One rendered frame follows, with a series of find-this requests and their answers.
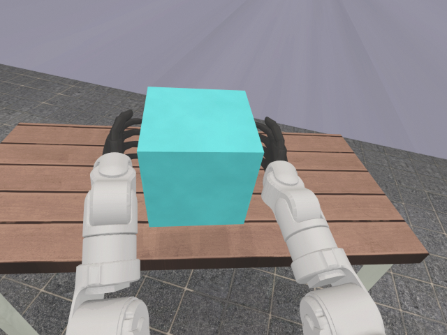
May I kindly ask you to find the left robot hand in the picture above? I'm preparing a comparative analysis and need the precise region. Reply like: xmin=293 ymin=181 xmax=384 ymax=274
xmin=103 ymin=110 xmax=142 ymax=159

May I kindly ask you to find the robot left upper arm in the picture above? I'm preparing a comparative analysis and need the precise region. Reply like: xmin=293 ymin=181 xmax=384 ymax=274
xmin=67 ymin=297 xmax=150 ymax=335

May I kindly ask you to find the left robot forearm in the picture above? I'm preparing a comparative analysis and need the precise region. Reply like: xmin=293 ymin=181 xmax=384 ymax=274
xmin=66 ymin=152 xmax=140 ymax=335

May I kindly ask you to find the table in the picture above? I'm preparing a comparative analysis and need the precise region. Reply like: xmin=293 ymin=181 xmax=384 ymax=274
xmin=0 ymin=123 xmax=429 ymax=335

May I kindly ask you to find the right robot hand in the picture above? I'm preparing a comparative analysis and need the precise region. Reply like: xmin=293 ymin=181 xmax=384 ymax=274
xmin=255 ymin=117 xmax=288 ymax=170

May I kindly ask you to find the right robot forearm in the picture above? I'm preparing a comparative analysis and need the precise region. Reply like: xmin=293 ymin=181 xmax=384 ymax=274
xmin=261 ymin=161 xmax=385 ymax=331

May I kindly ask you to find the carton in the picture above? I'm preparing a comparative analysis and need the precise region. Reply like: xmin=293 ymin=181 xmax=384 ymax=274
xmin=137 ymin=87 xmax=264 ymax=227

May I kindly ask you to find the robot right upper arm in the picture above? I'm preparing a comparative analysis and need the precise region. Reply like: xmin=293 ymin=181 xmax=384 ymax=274
xmin=300 ymin=283 xmax=386 ymax=335

